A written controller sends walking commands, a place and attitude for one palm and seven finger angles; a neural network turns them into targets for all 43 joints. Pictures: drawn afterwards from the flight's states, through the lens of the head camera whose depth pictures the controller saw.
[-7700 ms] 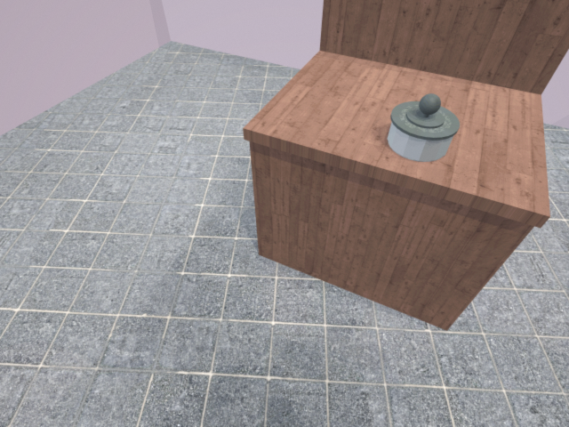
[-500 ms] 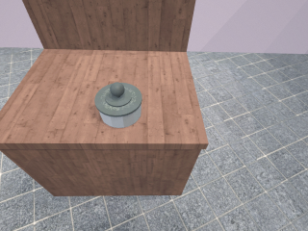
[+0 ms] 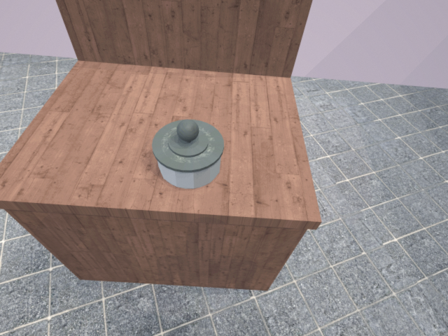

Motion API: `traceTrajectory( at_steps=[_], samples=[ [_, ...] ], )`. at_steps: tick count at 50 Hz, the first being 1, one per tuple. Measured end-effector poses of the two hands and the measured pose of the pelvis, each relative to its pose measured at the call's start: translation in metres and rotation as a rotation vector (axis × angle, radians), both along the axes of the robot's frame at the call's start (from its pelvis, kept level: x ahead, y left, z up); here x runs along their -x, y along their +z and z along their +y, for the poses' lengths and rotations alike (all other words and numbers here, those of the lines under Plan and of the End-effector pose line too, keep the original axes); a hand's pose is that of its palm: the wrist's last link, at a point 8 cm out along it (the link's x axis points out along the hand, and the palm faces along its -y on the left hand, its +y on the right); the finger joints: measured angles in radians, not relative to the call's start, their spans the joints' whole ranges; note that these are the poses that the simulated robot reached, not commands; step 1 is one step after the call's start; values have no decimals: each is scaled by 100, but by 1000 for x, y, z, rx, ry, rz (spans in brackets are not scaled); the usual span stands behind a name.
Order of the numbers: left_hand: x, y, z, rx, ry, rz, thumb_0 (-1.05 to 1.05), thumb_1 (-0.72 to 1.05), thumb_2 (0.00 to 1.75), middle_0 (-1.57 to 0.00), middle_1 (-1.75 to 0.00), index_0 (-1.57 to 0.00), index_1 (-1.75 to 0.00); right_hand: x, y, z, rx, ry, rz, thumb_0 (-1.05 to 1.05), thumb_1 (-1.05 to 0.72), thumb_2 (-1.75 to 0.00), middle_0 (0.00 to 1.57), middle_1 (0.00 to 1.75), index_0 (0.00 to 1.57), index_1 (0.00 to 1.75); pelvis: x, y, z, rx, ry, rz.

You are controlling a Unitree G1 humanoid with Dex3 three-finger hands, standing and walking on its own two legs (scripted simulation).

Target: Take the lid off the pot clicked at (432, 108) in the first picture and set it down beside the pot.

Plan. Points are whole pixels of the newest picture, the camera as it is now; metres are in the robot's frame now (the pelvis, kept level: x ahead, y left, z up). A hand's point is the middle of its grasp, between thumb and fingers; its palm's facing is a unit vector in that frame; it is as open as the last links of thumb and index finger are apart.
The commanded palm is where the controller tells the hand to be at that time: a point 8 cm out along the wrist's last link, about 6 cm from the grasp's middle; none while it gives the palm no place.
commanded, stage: shuffle to correct the standing spot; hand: left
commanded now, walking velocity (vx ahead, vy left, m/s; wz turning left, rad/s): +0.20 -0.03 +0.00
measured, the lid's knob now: (187, 130) +0.54 +0.13 +0.04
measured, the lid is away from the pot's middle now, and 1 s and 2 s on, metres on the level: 0.00 0.00 0.00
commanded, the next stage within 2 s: come to a stop and stand still in 0.16 s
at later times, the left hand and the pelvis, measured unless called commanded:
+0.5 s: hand out of the picture +0.09 +0.17 -0.19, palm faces +0.08 -0.99 -0.13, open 7.3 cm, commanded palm none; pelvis +0.09 +0.01 +0.00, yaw +2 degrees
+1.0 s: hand out of the picture +0.07 +0.19 -0.16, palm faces +0.07 -0.96 -0.27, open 7.3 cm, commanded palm none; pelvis +0.06 -0.01 +0.00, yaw +3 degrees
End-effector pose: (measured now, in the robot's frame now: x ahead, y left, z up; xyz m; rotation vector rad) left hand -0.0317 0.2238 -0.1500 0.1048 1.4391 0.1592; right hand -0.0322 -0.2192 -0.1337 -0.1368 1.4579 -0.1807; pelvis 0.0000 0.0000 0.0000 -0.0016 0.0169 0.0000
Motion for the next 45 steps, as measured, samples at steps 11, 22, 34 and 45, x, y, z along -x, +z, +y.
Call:
traceTrajectory(
  at_steps=[11,22,34,45],
  samples=[
    [-101,12,-1,-39,-8,-167,0,92,90,-20,-29,-20,-30,-33,-9,8,-56,23,42,0,-90,-90,20,30,20,30,-45,0,-8,-11,47,11],
    [-113,-1,-9,6,13,-83,0,93,90,-20,-29,-20,-30,-156,2,-10,42,62,-145,2,-94,-90,20,30,20,30,-87,1,2,23,50,-26],
    [-114,6,6,-7,35,-47,1,93,90,-20,-30,-20,-30,-200,13,13,27,123,-207,0,-93,-90,20,30,20,30,-87,11,7,-4,51,-23],
    [-95,22,13,-98,6,-113,0,91,90,-20,-30,-20,-30,-184,0,-5,-20,120,-286,0,-91,-90,20,30,21,30,-65,3,0,16,47,-34]
  ],
)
